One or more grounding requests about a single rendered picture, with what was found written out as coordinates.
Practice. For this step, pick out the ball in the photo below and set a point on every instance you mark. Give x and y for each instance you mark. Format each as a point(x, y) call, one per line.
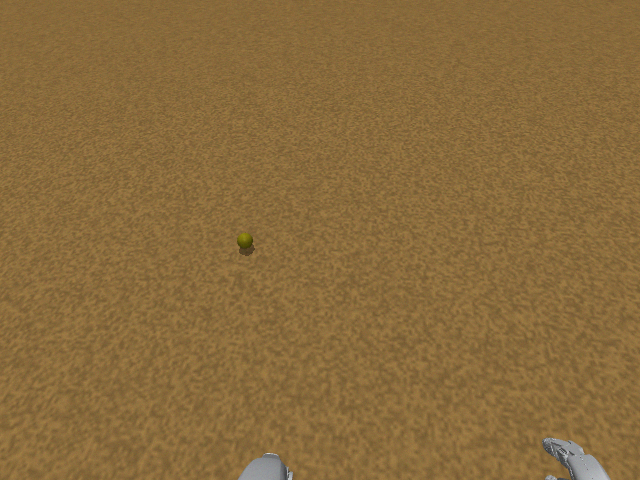
point(244, 240)

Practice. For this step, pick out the right robot hand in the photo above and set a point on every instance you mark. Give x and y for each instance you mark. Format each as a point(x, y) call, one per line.
point(571, 456)

